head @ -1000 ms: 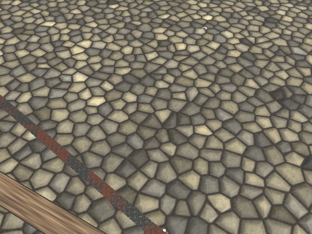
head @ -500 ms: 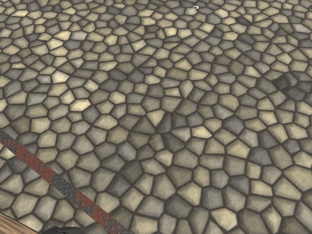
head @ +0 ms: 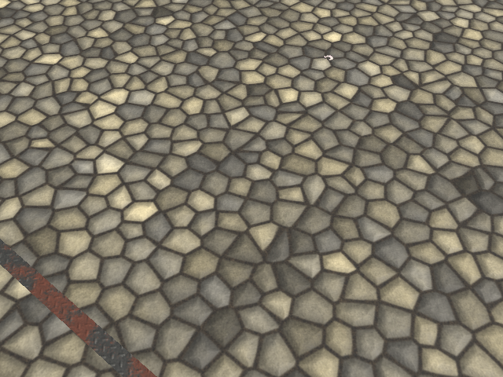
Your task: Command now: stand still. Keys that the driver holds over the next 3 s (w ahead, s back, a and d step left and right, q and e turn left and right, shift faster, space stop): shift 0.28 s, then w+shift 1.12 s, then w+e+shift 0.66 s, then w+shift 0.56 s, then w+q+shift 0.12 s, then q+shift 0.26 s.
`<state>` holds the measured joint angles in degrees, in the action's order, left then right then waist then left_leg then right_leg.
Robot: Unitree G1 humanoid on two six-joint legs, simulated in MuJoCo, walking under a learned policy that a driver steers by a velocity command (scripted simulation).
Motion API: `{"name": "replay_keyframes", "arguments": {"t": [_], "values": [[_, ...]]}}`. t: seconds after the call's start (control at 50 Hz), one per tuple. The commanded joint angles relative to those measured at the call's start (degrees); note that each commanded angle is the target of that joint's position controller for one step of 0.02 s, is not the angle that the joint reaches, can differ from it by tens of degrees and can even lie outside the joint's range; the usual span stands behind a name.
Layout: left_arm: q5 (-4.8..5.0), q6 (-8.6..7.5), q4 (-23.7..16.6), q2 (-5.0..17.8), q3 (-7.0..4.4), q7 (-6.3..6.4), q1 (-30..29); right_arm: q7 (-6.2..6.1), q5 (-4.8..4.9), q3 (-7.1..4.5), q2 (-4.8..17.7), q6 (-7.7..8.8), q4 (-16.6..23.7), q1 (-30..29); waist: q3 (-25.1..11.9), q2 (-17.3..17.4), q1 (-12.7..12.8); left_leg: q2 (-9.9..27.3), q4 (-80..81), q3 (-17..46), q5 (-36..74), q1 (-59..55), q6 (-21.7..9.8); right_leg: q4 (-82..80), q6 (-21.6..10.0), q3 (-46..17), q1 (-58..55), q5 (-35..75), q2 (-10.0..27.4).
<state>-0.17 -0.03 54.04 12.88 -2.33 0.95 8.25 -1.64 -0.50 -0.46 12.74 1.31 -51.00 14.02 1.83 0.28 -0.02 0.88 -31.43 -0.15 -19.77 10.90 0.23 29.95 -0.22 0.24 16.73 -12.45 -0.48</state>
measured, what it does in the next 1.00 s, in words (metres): walks ahead: right foot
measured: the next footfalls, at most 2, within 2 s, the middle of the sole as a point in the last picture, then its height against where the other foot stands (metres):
right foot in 0.60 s outside the picture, level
left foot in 1.08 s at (256, 326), level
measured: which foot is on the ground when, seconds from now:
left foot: down 0.00-0.60, up 0.62-1.00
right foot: down 0.00-0.34, up 0.36-0.58, down 0.60-1.00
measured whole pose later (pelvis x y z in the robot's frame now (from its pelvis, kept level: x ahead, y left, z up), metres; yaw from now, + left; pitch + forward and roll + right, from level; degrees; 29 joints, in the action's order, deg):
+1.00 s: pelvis +0.36 -0.08 -0.01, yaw -1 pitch +2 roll -1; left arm -0.7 -7.0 62.5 10.7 -1.3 -0.2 29.6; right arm 3.7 -1.5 -1.3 13.6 2.0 -43.5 -2.9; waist 0.7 0.6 4.8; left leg 4.6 -37.3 -5.7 1.9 41.4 -4.6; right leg -0.6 -2.1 3.7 -15.9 -17.5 -2.8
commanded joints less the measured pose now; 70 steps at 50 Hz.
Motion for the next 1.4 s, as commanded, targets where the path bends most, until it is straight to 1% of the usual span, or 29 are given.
{"name": "replay_keyframes", "arguments": {"t": [0.02, 0.28, 0.3, 0.34, 0.36, 0.38, 0.44, 0.5, 0.52, 0.54, 0.58, 0.6, 0.62, 0.64, 0.66, 0.68, 0.74, 0.86, 0.96, 1.02, 1.06, 1.08, 1.1, 1.12, 1.14, 1.18, 1.22, 1.32, 1.4], "values": [[0.27, -0.24, -1.1, 5.8, -1.17, 0.39, -1.6, -0.07, 0.19, -1.61, 7.2, 0.36, 1.4, 1.9, -4.1, -0.2, -0.4, 2.5, 6.0, 2.5, 16.1, 3.4, -1.3, -1.5, -2.3, -3.1, -8.7, 16.6, 2.5], [0.39, 1.17, 5.2, 6.8, -1.34, 1.35, -3.3, 0.17, 0.17, -1.53, 6.7, -0.24, -2.7, 1.3, -2.6, 0.4, 0.0, 1.9, 8.3, 1.6, 18.7, 1.3, -1.4, -2.9, -1.7, -3.1, -10.1, 16.2, 2.7], [0.68, 1.27, 6.5, 6.3, -1.36, 1.27, -1.3, 0.08, 0.5, -1.87, 7.2, -0.44, -3.9, 3.6, -5.0, 1.5, -0.3, 1.4, 9.4, 1.4, 6.0, -0.1, -2.5, -1.1, -1.8, -0.3, -10.1, 3.0, 0.4], [1.44, 0.55, 5.1, 7.4, -1.92, 0.58, -5.0, -0.13, 1.64, -3.26, 11.0, -0.53, -4.2, 6.5, 2.3, 6.4, -2.5, 8.1, 17.3, 13.0, -29.8, 0.4, -8.6, 6.5, -1.8, 2.5, 4.3, -21.0, -2.0], [2.16, -0.86, 2.1, 6.1, -1.47, -0.08, -10.5, -0.34, 2.31, -4.33, 14.3, 0.32, -4.3, 7.6, 7.8, 11.3, -3.9, 16.6, 24.9, 24.6, -37.1, -0.6, -13.0, 13.3, -2.1, 3.4, 12.9, -15.9, -0.9], [2.6, -2.31, 0.0, 6.3, -1.42, -0.56, -14.4, -0.55, 1.97, -4.55, 14.4, 1.56, -4.5, 8.0, 11.9, 11.1, -4.8, 21.9, 28.6, 31.5, -33.2, -1.8, -15.8, 19.5, -2.8, -0.4, 20.6, -14.5, 2.8], [2.87, -5.44, 0.2, 6.2, -1.73, -1.97, -11.8, 0.09, 1.67, -3.89, 10.1, 3.99, -3.6, 6.5, 9.1, 5.6, -2.7, 20.2, 25.6, 24.4, -15.4, -13.9, -13.1, 21.5, -3.8, -3.1, 31.0, -10.0, 7.9], [2.16, -6.21, 0.8, 4.3, -1.25, -2.93, -10.7, 0.71, 1.99, -4.54, 11.4, 3.73, -2.5, 5.7, 4.7, 6.9, -2.1, 13.7, 24.7, 12.1, -8.3, -6.5, -10.2, 10.3, -1.9, 2.6, 14.5, -5.4, 5.0], [-3.13, -3.95, -0.6, 4.6, -1.31, -4.56, -9.8, 1.54, -2.62, -4.73, 11.7, 3.36, -3.9, 6.2, 4.0, 7.8, -1.3, 10.7, 25.2, 8.7, -9.8, -2.1, -10.6, 6.3, -1.6, 6.7, 7.0, -6.4, 1.9], [-3.11, -2.78, -0.2, 4.5, -1.6, -4.98, -6.6, 1.95, -2.62, -5.04, 11.5, 3.24, -4.1, 5.8, 4.5, 8.7, -0.1, 10.8, 24.2, 7.3, -10.3, 3.2, -10.9, 5.3, -1.5, 9.3, -0.8, -3.6, 0.6], [-2.15, -2.24, 3.1, 7.0, -2.91, -4.18, 7.4, 2.35, -1.53, -5.19, 12.1, 3.45, -3.6, 3.1, 1.6, 4.7, 6.9, 9.0, 11.9, 3.3, 2.6, 11.6, -10.3, 2.7, -2.3, 11.0, -18.4, -3.2, -2.1], [-2.4, -3.04, 6.8, 10.4, -4.34, -3.19, 20.9, 2.51, -1.82, -4.87, 11.2, 3.71, -3.3, 1.3, -3.9, -3.1, 13.8, 4.6, -8.9, -1.7, 12.6, 17.5, -9.0, -0.2, -3.5, 5.8, -31.1, -9.2, 0.7], [-3.47, -4.03, 8.6, 18.6, -5.58, -2.13, 30.8, 2.66, -1.5, -3.0, 3.2, 4.27, 1.0, -1.5, -9.3, -24.3, 15.6, -2.9, -34.8, -3.2, -9.4, 31.8, -6.0, -15.5, -8.0, -26.5, -36.2, -41.0, 19.1], [-3.2, -4.21, 7.1, 14.6, -3.88, -1.89, 21.9, 2.59, -1.11, -3.15, 3.5, 4.42, 3.4, -4.5, -5.0, -16.9, 10.6, -5.3, -44.5, 8.7, -7.6, 38.4, -7.4, -25.5, -9.8, -45.8, -26.9, -48.7, 21.8], [-2.66, -4.22, 4.5, 13.8, -3.63, -1.82, 13.2, 3.03, -0.21, -3.44, 5.3, 4.42, 4.1, -4.6, 0.1, -9.8, 5.5, 0.2, -46.7, 8.3, -0.3, 42.0, -8.4, -22.4, -10.0, -39.0, -22.7, -43.6, 23.0], [-2.02, -4.69, 3.4, 10.5, -2.94, -2.07, 9.8, 3.58, -0.5, -3.68, 7.1, 4.53, 3.0, -3.2, 0.2, -3.5, 3.4, 3.8, -43.7, 6.3, 5.7, 38.4, -8.0, -21.3, -9.5, -30.7, -18.4, -34.1, 20.2], [-1.6, -5.97, 3.8, 6.0, -1.17, -1.6, 9.2, 5.01, -2.62, -3.23, 5.1, 2.64, 2.2, -0.8, 1.1, -5.1, -0.5, 7.1, -38.0, 3.4, 9.8, 31.3, -4.6, -24.8, -8.4, -18.6, -10.5, -23.3, 14.1], [-0.74, -7.34, 5.3, 6.0, -0.71, -1.42, 17.2, 5.42, -1.45, -2.36, 4.9, 1.0, 8.3, -15.7, 7.8, -1.7, 1.7, 6.3, -22.2, -1.8, 18.8, 37.6, -1.2, -30.6, -10.9, -7.6, -11.7, -5.2, 11.3], [-0.22, -7.79, 6.1, 6.4, -0.43, -0.85, 20.3, 5.41, -0.82, -1.27, 3.8, 1.22, 11.6, -23.2, 9.4, -2.0, 2.7, 3.6, -5.5, -6.3, 24.1, 29.1, -4.8, -34.8, -10.5, -0.4, -18.4, 16.5, 11.9], [-0.98, -7.17, 6.4, 9.3, -0.81, -0.48, 20.8, 4.34, -1.04, -1.79, 5.4, 1.62, 11.3, -20.1, 3.6, -5.4, 0.1, -2.3, -2.5, -9.7, 16.9, 19.4, -7.9, -22.8, -9.1, 3.3, -26.7, 55.9, 13.2], [-2.35, -5.59, 6.5, 12.6, -1.85, 0.44, 19.9, 3.07, -0.94, -3.45, 9.2, 1.92, 6.7, -3.4, -6.1, -8.9, -7.9, -6.1, -3.0, -8.8, 8.3, 2.8, -10.1, -0.5, -8.0, 4.3, -26.9, 70.5, 14.3], [-2.36, -5.01, 5.6, 12.6, -2.06, 0.55, 17.3, 2.19, -1.33, -4.67, 11.5, 2.13, 2.5, 10.3, -11.8, -7.5, -14.3, -3.7, -0.4, -6.1, 7.5, -13.3, -11.5, 17.3, -7.3, 5.1, -17.7, 61.5, 12.1], [-0.58, -5.3, 3.1, 4.9, -0.47, -0.94, 20.4, 1.28, -3.22, -6.41, 17.2, 2.3, 1.0, 16.8, -19.2, 3.7, -11.6, 11.3, 1.2, 14.8, -16.5, -32.0, -15.2, 40.2, -6.3, 4.6, 4.0, 29.0, 5.4], [0.42, -6.86, 1.9, 2.6, -0.17, -2.02, 21.3, 2.28, -2.55, -6.83, 18.0, 2.37, 0.4, 15.6, -24.2, 13.2, -7.9, 20.5, 14.9, 46.6, -32.2, -36.5, -18.4, 53.7, -6.4, -4.0, 18.7, -12.1, -4.0], [0.45, -7.23, -0.3, 6.4, -1.09, -1.61, 14.0, 2.83, -2.01, -6.52, 15.3, 2.6, 0.3, 8.9, -14.2, 8.0, -6.5, 17.8, 18.6, 43.8, -28.3, -30.2, -16.4, 56.6, -8.2, -7.3, 25.9, -7.1, -0.1], [-0.14, -7.41, -1.8, 5.4, -0.64, -1.73, 8.9, 2.94, -1.77, -4.88, 8.1, 3.77, -0.3, 3.9, -4.2, -2.1, -2.9, 15.1, 19.3, 27.1, -10.7, -12.7, -14.3, 50.3, -8.2, -5.6, 23.1, -0.1, 5.3], [-2.11, -5.47, -2.3, 2.6, 0.11, -2.74, 10.5, 2.57, -1.44, -3.41, 4.6, 4.51, -2.2, 3.0, -1.4, 0.4, 1.9, 11.3, 21.9, 18.9, -7.7, -1.3, -12.2, 45.5, -6.5, -5.9, 17.7, 0.0, 7.5], [-2.55, -3.68, -9.2, 3.3, 1.22, -4.12, -4.2, 2.71, -0.13, -3.22, 6.2, 6.25, -3.9, 8.5, 8.0, 0.5, 0.9, 6.9, 30.1, 7.7, 4.5, 4.3, -12.6, 29.6, -2.8, 0.0, 26.4, 9.6, 10.1], [-1.23, -4.55, -12.6, 2.4, 2.57, -5.07, -13.1, 2.53, 1.05, -3.15, 7.7, 7.36, -4.8, 13.1, 9.1, 0.4, -1.6, 5.9, 35.3, 1.3, 25.3, 3.2, -10.8, 7.8, -4.1, 5.7, 14.0, 24.5, 6.6]]}}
